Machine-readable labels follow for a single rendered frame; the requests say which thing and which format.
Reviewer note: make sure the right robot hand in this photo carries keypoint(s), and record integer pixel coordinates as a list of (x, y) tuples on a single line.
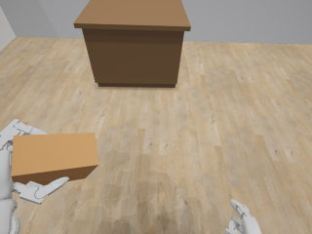
[(248, 225)]

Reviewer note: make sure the left robot forearm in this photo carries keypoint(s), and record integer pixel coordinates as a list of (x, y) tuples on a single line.
[(9, 222)]

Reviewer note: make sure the sponge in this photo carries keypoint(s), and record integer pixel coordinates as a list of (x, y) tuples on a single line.
[(46, 158)]

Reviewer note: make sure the left robot hand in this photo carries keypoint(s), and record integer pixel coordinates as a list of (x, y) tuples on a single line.
[(33, 191)]

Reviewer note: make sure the table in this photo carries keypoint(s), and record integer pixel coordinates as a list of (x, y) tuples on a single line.
[(134, 43)]

